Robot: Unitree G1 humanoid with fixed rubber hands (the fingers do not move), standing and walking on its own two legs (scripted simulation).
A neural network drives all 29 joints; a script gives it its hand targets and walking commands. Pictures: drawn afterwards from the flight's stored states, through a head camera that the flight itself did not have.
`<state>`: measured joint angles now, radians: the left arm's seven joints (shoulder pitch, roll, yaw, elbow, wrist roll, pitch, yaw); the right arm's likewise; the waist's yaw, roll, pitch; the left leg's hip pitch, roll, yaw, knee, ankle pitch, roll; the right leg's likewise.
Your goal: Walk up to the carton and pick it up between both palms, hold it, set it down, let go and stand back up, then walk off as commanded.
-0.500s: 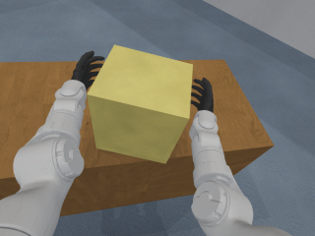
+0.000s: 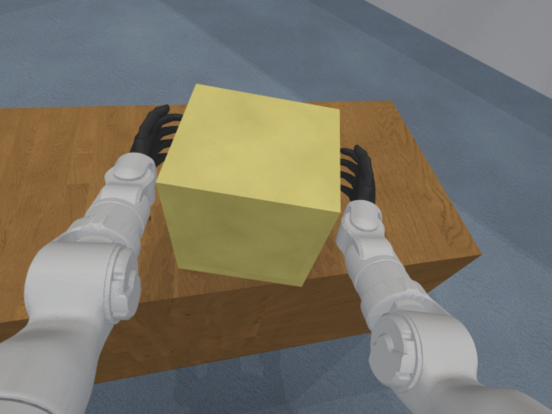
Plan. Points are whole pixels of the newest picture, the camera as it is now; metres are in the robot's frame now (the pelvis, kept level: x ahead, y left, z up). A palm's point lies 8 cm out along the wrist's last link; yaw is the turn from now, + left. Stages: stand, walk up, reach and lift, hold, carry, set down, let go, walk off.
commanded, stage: set down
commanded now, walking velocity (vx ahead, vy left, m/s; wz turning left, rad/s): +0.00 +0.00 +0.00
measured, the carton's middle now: (253, 194) +0.46 +0.00 +0.00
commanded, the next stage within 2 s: none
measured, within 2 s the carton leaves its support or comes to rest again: neither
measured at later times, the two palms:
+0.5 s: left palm (132, 138) +0.47 +0.18 +0.12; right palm (385, 192) +0.39 -0.18 +0.10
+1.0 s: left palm (95, 88) +0.47 +0.20 +0.20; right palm (406, 150) +0.40 -0.18 +0.17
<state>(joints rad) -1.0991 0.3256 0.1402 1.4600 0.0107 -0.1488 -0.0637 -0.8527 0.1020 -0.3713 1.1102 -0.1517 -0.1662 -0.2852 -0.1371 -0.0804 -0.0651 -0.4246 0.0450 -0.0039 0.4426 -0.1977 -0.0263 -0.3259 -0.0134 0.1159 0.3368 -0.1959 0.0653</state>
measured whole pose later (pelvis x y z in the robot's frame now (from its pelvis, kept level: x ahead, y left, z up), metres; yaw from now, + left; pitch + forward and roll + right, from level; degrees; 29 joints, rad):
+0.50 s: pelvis +0.00 +0.01 +0.00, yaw +0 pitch +12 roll -2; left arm -1.14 0.34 0.00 1.49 -0.12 -0.17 -0.05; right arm -0.88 -0.06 -0.18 1.23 0.12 -0.16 -0.27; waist -0.14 -0.08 -0.16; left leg -0.48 0.05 0.00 0.48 -0.21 -0.03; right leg -0.36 -0.01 0.12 0.34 -0.19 0.07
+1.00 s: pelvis -0.02 +0.01 +0.00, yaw +0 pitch +10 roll -2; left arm -1.32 0.43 -0.09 1.48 -0.24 0.04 -0.05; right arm -1.07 -0.13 -0.13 1.18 0.22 0.10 -0.28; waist -0.15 -0.07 -0.17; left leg -0.48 0.05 0.00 0.48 -0.19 -0.03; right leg -0.36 -0.01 0.12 0.34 -0.16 0.07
